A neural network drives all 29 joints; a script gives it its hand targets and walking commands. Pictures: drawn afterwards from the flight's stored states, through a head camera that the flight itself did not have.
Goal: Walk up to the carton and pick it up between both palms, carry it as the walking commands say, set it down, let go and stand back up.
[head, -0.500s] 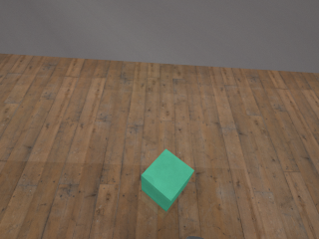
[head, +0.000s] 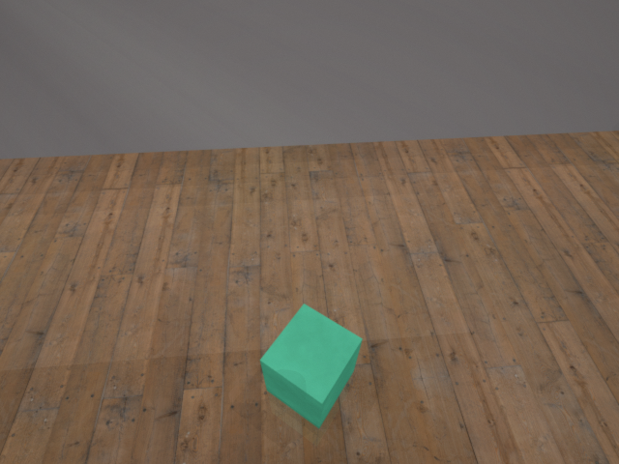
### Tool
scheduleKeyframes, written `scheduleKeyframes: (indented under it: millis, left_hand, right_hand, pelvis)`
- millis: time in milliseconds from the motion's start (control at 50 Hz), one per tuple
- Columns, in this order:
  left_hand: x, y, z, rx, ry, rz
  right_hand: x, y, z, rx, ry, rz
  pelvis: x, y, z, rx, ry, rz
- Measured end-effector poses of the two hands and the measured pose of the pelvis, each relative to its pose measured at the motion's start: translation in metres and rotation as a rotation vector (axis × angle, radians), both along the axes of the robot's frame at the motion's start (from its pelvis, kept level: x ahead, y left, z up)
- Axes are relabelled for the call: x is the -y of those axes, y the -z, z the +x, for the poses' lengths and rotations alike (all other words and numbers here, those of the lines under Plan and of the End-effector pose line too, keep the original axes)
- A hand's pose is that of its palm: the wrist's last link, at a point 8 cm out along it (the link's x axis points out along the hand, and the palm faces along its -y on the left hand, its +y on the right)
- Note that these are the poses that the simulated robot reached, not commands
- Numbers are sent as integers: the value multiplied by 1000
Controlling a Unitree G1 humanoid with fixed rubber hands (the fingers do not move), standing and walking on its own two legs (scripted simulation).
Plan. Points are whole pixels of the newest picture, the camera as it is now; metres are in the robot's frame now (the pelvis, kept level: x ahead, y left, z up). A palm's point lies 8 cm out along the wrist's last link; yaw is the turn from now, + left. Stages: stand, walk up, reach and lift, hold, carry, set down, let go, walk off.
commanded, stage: walk up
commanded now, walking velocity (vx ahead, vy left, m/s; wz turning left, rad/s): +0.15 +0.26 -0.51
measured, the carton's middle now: (311, 366) +0.49 +0.00 -0.65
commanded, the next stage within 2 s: none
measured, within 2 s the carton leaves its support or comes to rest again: neither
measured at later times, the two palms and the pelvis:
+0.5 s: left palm (68, 379) +0.26 +0.38 -0.12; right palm out of the picture +0.06 -0.10 -0.12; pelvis +0.12 +0.14 +0.01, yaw -17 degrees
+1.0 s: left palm (87, 331) +0.35 +0.40 -0.14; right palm out of the picture +0.07 -0.07 -0.11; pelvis +0.14 +0.20 -0.01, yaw -25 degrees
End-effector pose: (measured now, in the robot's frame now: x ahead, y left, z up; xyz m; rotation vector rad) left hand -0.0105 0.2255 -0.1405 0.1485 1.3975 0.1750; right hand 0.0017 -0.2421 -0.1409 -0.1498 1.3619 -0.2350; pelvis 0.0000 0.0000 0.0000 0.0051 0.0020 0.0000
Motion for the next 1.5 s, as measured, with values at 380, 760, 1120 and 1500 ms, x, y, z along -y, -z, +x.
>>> scheduleKeyframes:
  millis: [380,760,1120,1500]
  left_hand:
    - [-183,-14,115,-126,185,165]
    - [-110,-34,375,370,523,6]
    - [-167,-20,358,256,555,-66]
    - [-101,-45,274,242,611,35]
  right_hand:
    - [-119,-12,121,164,71,-5]
    - [-165,1,88,118,366,16]
    - [-172,-62,36,81,408,-220]
    - [-151,-3,-5,125,454,32]
  pelvis:
    - [-127,3,93,-93,219,12]
    - [-161,5,142,15,380,35]
    - [-202,-12,130,-46,461,-95]
    - [-149,-10,83,-20,528,30]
